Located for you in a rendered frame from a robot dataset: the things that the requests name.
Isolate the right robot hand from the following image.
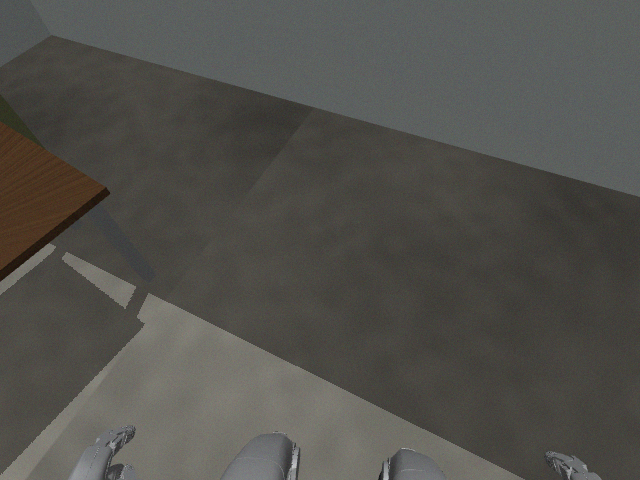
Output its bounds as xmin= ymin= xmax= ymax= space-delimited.
xmin=544 ymin=451 xmax=602 ymax=480

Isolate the coffee table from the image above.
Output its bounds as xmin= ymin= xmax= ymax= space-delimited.
xmin=0 ymin=121 xmax=157 ymax=283

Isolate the left robot hand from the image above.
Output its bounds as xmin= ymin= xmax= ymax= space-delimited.
xmin=67 ymin=425 xmax=142 ymax=480

